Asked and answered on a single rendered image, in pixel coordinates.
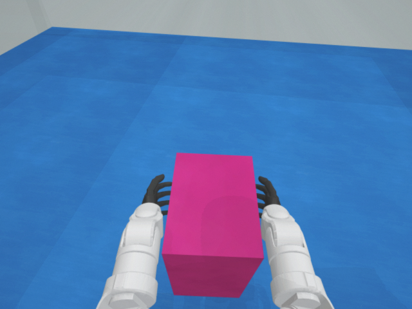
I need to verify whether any robot right hand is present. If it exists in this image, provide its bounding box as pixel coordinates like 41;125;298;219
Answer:
256;176;281;218

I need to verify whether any robot right forearm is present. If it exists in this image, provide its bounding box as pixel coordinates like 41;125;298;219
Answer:
261;204;335;309

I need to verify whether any robot left forearm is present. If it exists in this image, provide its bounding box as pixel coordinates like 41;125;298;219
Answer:
96;203;164;309

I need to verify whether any carton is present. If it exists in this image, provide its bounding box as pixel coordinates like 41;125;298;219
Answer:
162;153;264;298

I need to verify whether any robot left hand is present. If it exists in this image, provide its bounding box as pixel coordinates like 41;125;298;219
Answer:
142;174;172;216

